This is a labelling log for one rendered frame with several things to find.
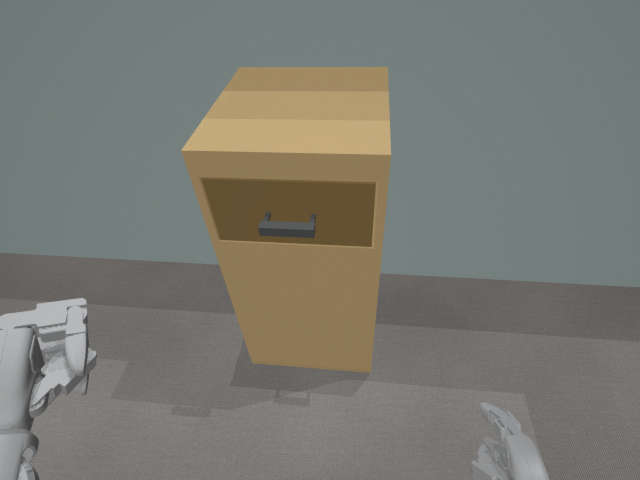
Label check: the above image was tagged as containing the cabinet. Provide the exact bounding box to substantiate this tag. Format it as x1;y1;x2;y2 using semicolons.
181;67;391;373

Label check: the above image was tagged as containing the robot left hand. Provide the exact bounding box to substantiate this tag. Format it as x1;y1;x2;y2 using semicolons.
0;298;96;431

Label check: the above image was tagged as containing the drawer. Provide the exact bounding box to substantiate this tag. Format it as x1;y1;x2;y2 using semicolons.
202;177;376;247

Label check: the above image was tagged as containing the left robot forearm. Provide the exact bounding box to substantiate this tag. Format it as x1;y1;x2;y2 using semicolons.
0;429;40;480

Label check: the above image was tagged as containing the robot right hand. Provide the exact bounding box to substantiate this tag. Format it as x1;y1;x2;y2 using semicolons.
472;402;549;480

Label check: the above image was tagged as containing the handle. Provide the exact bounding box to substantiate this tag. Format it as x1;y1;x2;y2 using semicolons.
258;212;316;238

